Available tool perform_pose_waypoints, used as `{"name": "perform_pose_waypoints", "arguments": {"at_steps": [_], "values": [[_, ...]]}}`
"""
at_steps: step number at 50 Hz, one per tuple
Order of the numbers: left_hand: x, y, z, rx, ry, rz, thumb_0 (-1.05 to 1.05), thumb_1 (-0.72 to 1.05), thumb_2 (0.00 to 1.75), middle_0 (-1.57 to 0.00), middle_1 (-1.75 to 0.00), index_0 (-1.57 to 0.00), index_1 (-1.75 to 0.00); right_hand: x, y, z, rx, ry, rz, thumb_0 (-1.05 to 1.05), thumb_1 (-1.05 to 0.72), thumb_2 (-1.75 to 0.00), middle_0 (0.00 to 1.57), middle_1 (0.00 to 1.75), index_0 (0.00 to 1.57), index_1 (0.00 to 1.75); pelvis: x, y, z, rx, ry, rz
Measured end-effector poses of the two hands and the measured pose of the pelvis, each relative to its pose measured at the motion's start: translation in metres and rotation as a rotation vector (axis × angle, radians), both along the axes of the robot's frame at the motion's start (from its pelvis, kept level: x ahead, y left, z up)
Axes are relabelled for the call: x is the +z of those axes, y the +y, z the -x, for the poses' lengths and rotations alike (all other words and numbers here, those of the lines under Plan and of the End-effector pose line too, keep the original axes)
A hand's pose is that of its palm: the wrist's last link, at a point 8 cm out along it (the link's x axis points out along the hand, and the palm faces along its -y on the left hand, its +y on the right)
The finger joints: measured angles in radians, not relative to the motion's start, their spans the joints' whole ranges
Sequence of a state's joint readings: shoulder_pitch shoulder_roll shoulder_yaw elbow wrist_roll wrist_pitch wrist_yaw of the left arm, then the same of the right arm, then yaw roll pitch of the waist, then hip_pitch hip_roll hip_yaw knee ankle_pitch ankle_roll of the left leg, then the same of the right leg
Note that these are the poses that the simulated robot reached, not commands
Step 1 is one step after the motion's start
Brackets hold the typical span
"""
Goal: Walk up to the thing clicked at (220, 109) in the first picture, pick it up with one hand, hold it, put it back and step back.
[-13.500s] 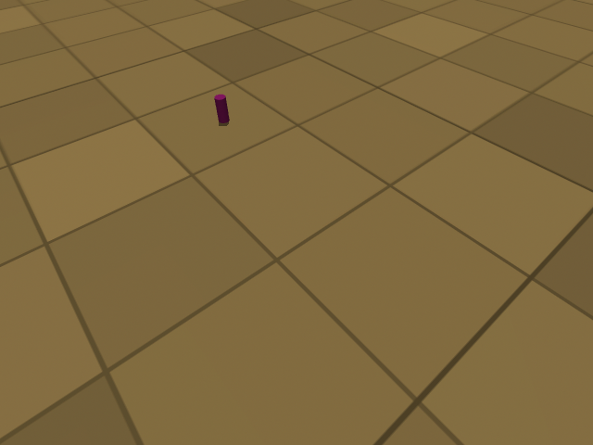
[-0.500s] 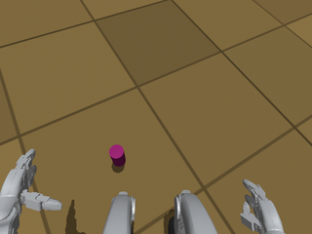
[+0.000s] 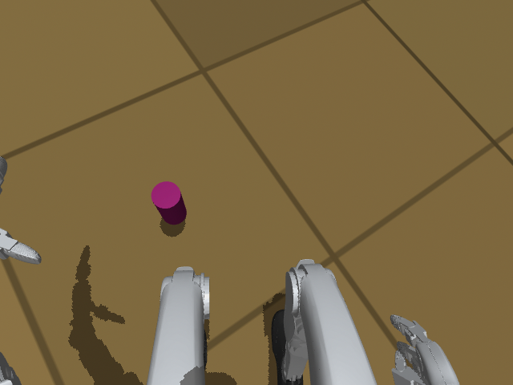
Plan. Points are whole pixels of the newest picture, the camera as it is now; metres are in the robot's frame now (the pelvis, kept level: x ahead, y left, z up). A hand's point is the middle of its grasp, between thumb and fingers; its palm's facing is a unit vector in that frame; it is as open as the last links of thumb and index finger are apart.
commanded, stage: go down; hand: left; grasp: from the side
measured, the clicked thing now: (170, 204) +0.50 +0.19 -0.40
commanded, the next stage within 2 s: approach in 1.08 s
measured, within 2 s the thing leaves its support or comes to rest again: neither
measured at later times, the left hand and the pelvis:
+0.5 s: hand (24, 194) +0.41 +0.35 -0.08, palm faces +0.05 -1.00 -0.07, open 17.6 cm; pelvis -0.01 +0.01 -0.07, yaw -1 degrees
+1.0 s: hand (23, 187) +0.43 +0.36 -0.09, palm faces +0.04 -1.00 -0.07, open 17.5 cm; pelvis -0.02 +0.01 -0.09, yaw -2 degrees
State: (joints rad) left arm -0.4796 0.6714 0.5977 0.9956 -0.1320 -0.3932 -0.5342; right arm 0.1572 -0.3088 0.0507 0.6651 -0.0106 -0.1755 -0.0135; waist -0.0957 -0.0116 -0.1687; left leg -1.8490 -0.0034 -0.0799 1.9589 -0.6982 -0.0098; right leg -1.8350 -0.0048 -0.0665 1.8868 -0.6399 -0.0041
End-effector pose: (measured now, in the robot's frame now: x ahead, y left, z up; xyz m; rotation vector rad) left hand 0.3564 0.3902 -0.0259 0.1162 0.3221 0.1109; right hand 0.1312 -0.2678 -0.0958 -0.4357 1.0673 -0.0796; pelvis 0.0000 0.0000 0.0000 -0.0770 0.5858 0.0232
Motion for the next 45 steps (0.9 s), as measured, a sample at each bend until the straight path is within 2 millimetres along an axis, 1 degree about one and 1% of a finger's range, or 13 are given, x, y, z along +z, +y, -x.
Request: {"name": "perform_pose_waypoints", "arguments": {"at_steps": [7,15,24,29,37,45], "values": [[-0.020,0.004,-0.011,-0.018,-0.028,0.031,-0.01,-0.55,0.05,-0.06,-0.07,-0.06,-0.07,-0.018,-0.005,0.009,0.003,0.025,0.025,0.01,-0.90,-0.89,0.21,0.30,0.21,0.30,-0.022,0.003,0.003,-0.006,0.007,0.010],[-0.031,0.016,-0.018,-0.027,-0.089,0.030,-0.01,-0.55,0.05,-0.06,-0.06,-0.06,-0.06,-0.038,-0.003,0.017,0.017,0.055,0.040,0.01,-0.91,-0.90,0.21,0.30,0.21,0.30,-0.044,0.005,0.007,-0.004,0.001,0.020],[-0.043,0.015,-0.030,-0.053,-0.125,0.046,-0.01,-0.57,0.05,-0.05,-0.07,-0.06,-0.06,-0.059,0.000,0.025,0.026,0.066,0.040,0.00,-0.91,-0.90,0.21,0.30,0.21,0.30,-0.065,0.007,0.013,-0.004,-0.009,0.026],[-0.045,0.017,-0.035,-0.050,-0.146,0.050,-0.01,-0.58,0.05,-0.05,-0.07,-0.06,-0.07,-0.066,-0.001,0.032,0.024,0.079,0.045,0.00,-0.91,-0.90,0.21,0.30,0.21,0.30,-0.073,0.006,0.015,-0.004,-0.015,0.028],[-0.050,0.022,-0.038,-0.057,-0.150,0.043,-0.01,-0.58,0.06,-0.05,-0.07,-0.06,-0.07,-0.073,-0.004,0.044,0.023,0.107,0.055,0.00,-0.91,-0.90,0.21,0.30,0.21,0.30,-0.083,0.005,0.018,-0.006,-0.022,0.032],[-0.054,0.024,-0.045,-0.063,-0.170,0.052,-0.01,-0.57,0.06,-0.05,-0.08,-0.06,-0.07,-0.076,-0.008,0.049,0.025,0.121,0.072,0.00,-0.91,-0.90,0.21,0.30,0.21,0.30,-0.090,0.005,0.018,-0.009,-0.024,0.037]]}}
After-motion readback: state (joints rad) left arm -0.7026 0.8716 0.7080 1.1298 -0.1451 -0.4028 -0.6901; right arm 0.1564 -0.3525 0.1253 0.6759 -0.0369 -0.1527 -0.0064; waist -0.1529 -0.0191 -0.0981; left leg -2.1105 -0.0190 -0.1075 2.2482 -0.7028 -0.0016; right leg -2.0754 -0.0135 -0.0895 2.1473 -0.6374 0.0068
